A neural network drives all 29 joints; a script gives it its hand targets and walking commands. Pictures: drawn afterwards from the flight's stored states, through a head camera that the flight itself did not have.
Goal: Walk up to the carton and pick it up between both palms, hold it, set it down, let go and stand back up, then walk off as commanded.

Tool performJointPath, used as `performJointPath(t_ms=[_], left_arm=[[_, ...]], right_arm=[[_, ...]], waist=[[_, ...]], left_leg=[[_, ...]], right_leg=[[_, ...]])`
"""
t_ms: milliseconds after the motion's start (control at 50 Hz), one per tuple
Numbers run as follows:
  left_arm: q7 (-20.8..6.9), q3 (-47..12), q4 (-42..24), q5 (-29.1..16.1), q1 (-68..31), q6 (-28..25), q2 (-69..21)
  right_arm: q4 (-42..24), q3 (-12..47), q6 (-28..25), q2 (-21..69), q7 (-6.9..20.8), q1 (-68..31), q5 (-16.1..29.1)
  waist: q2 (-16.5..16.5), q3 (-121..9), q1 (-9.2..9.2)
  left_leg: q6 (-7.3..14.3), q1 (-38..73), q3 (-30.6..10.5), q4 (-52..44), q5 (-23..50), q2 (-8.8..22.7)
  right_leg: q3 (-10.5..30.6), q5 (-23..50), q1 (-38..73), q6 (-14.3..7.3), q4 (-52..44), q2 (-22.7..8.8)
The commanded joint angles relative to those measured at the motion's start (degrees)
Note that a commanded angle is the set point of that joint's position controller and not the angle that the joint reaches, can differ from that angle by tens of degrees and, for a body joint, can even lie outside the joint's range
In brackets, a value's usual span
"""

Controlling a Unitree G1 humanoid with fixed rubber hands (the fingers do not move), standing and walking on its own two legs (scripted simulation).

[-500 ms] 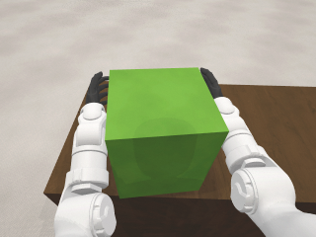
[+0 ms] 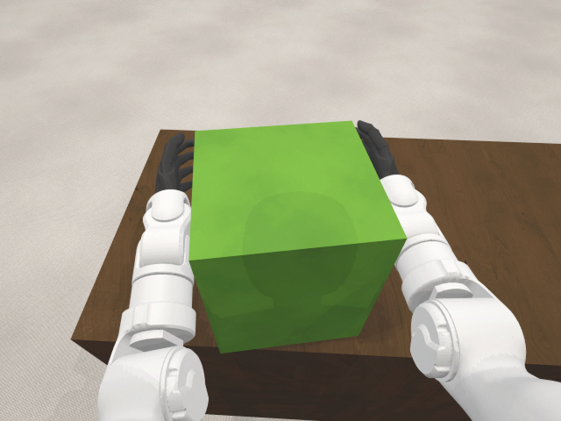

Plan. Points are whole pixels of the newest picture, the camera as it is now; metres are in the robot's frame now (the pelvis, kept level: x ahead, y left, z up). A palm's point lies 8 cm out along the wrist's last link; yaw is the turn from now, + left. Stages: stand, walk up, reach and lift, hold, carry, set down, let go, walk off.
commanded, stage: set down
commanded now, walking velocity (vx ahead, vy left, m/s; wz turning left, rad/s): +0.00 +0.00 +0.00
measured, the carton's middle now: (283, 241) +0.36 +0.03 +0.07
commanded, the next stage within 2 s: none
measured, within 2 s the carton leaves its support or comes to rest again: rests again in 1.28 s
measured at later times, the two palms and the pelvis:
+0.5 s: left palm (174, 205) +0.40 +0.18 +0.10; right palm (378, 184) +0.44 -0.11 +0.11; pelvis +0.00 +0.00 +0.00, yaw +0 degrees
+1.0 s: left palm (173, 206) +0.40 +0.18 +0.10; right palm (378, 185) +0.44 -0.11 +0.10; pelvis +0.00 +0.00 +0.00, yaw +0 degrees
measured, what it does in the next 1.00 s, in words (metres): stands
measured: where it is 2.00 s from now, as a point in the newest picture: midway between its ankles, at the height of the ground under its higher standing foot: outside the picture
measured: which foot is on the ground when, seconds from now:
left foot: down 0.00-1.00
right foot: down 0.00-1.00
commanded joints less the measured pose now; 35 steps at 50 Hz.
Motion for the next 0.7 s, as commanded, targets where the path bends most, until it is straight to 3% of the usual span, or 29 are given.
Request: performJointPath(t_ms=[0,20,40,60,120,160,180,200,220,280,320,340,360,380,400,440,540,580,600,640,660,680], left_arm=[[-3.5,-10.5,2.6,1.5,-23.7,-5.7,-30.1],[-3.4,-10.5,1.5,1.9,-25.9,-5.9,-30.4],[-3.5,-9.6,3.1,1.8,-24.9,-5.8,-30.2],[-3.4,-11.5,1.6,1.5,-26.4,-6.6,-31.1],[-2.9,-10.8,0.6,1.8,-26.3,-7.6,-30.9],[-3.0,-9.8,1.3,2.5,-26.1,-7.1,-30.4],[-3.4,-8.8,3.0,2.5,-24.7,-7.2,-29.4],[-3.2,-10.5,3.9,1.4,-25.6,-7.6,-30.8],[-3.1,-9.5,3.3,2.4,-24.5,-8.0,-30.7],[-2.2,-11.2,2.5,1.9,-25.8,-9.0,-31.6],[-2.4,-10.3,3.2,2.0,-25.7,-9.2,-31.3],[-2.8,-9.2,5.7,2.8,-23.2,-9.0,-30.3],[-2.9,-9.0,5.3,2.6,-24.2,-9.3,-30.4],[-2.8,-9.2,4.2,2.7,-26.0,-9.6,-30.8],[-2.5,-8.9,3.5,2.7,-25.7,-10.2,-30.8],[-2.4,-10.6,3.7,1.9,-27.8,-11.3,-31.2],[-3.0,-7.6,7.0,3.5,-23.1,-10.8,-29.9],[-3.0,-7.7,6.5,3.7,-24.7,-11.4,-30.1],[-2.8,-7.6,5.9,3.7,-24.6,-11.9,-29.9],[-3.0,-7.7,7.2,3.9,-23.2,-11.6,-30.6],[-3.1,-6.9,7.1,4.2,-23.3,-12.0,-30.3],[-3.1,-7.0,6.9,4.5,-22.9,-11.7,-29.8]], right_arm=[[-6.2,5.4,-3.5,30.2,5.9,-29.1,-2.7],[-3.5,4.5,-2.9,30.4,6.1,-27.3,-3.5],[-4.5,4.0,-2.9,29.4,6.1,-28.8,-3.5],[-3.8,2.4,-3.4,29.3,6.2,-28.0,-4.5],[-2.9,3.4,-3.7,30.3,6.5,-27.0,-4.2],[0.4,1.8,-3.3,29.3,6.7,-26.0,-4.4],[-2.2,2.7,-3.6,29.5,6.5,-27.0,-5.0],[-2.8,1.8,-4.1,29.3,6.6,-27.7,-5.1],[-1.1,1.1,-4.1,29.7,6.8,-26.9,-5.4],[-1.5,0.9,-5.1,29.8,7.1,-26.2,-5.4],[-1.1,-0.5,-5.4,29.6,7.3,-26.3,-6.2],[-2.5,0.3,-5.2,29.8,6.9,-25.8,-6.4],[-0.6,-0.1,-4.7,29.6,7.1,-26.2,-7.1],[0.6,-0.8,-4.5,30.1,7.5,-24.3,-6.7],[-1.1,-0.6,-5.4,30.1,7.8,-26.5,-6.8],[-0.9,-0.6,-6.1,30.5,7.6,-26.1,-7.4],[-1.4,-1.7,-5.6,29.8,7.4,-24.4,-8.5],[-0.1,-2.2,-5.6,29.9,7.5,-24.0,-9.3],[-1.3,-1.3,-6.2,30.7,7.7,-24.3,-8.9],[-1.9,-2.6,-6.1,29.0,7.7,-24.1,-8.7],[-1.8,-1.8,-6.3,30.5,7.7,-23.9,-9.1],[-1.8,-2.2,-6.3,29.9,7.6,-24.5,-9.2]], waist=[[-1.0,-36.5,4.65],[0.4,-34.2,4.1],[-0.3,-34.3,4.33],[1.7,-35.8,2.96],[1.3,-36.5,4.04],[1.9,-32.8,3.83],[-0.5,-32.5,4.25],[1.3,-35.6,3.56],[0.5,-34.8,4.02],[2.6,-37.1,3.63],[1.8,-35.8,3.24],[0.8,-34.5,4.37],[-0.1,-34.1,4.16],[1.2,-34.0,3.07],[1.2,-36.5,4.17],[2.3,-38.1,3.65],[0.1,-32.7,3.99],[0.4,-33.4,3.68],[0.1,-34.2,4.37],[0.9,-33.1,3.34],[-0.4,-33.6,4.62],[0.1,-33.3,4.27]], left_leg=[[-0.9,0.8,5.1,1.3,30.5,-1.7],[-1.3,1.4,5.4,0.8,29.6,-1.7],[-1.1,0.4,5.3,0.8,29.8,-1.8],[-1.6,1.7,4.9,0.5,29.2,-1.4],[-1.3,0.5,5.1,1.1,31.1,-1.6],[-1.5,1.8,5.4,0.4,30.0,-1.4],[-1.1,0.9,5.4,0.5,30.1,-1.4],[-1.4,1.5,5.0,1.1,30.7,-1.4],[-1.6,2.0,5.1,1.0,31.3,-1.2],[-2.1,4.3,4.9,1.8,33.1,-0.6],[-1.6,4.3,5.0,1.5,31.4,-0.8],[-1.5,3.3,5.0,1.6,31.6,-0.8],[-1.0,0.9,5.6,0.7,28.8,-1.1],[-1.4,2.8,5.5,0.4,28.3,-0.8],[-1.6,3.1,5.5,0.8,29.3,-0.7],[-2.0,2.8,5.4,1.4,31.5,-0.6],[-0.9,0.7,5.8,0.4,27.6,-1.0],[-1.0,0.4,6.2,-0.2,26.6,-1.0],[-1.0,-0.2,6.0,0.2,27.2,-1.1],[-1.0,-0.3,5.8,0.2,28.0,-1.0],[-0.8,-0.5,6.0,0.2,28.2,-0.9],[-0.5,-1.8,6.3,0.1,27.1,-1.5]], right_leg=[[-2.7,29.9,18.7,2.7,2.5,-1.6],[-3.0,28.0,18.2,2.5,2.2,-1.5],[-2.7,28.5,17.9,2.4,2.3,-1.7],[-3.5,25.5,16.0,2.1,1.9,-1.5],[-3.0,29.4,17.0,2.4,2.9,-1.7],[-3.5,24.6,15.9,2.0,1.8,-1.4],[-3.5,26.1,16.4,2.2,1.8,-1.3],[-3.3,25.3,15.2,1.8,1.4,-1.5],[-3.6,24.2,14.9,1.7,1.2,-1.1],[-4.1,22.1,11.8,1.0,0.7,-0.8],[-4.2,19.9,10.3,0.9,-0.1,-1.0],[-3.9,21.6,11.7,1.1,0.0,-1.0],[-3.4,22.0,13.8,1.3,0.4,-1.6],[-4.2,19.6,12.1,1.6,0.3,-1.2],[-4.5,19.4,11.4,1.3,0.5,-1.0],[-4.3,20.6,11.3,1.0,0.8,-0.9],[-3.8,18.5,13.2,1.1,0.2,-1.2],[-3.9,19.3,13.2,1.2,0.6,-1.3],[-4.2,21.1,13.9,1.7,1.2,-1.3],[-4.1,21.1,12.5,1.5,1.0,-1.3],[-3.9,22.1,13.6,1.8,1.3,-1.2],[-3.8,22.4,14.3,2.0,1.4,-1.5]])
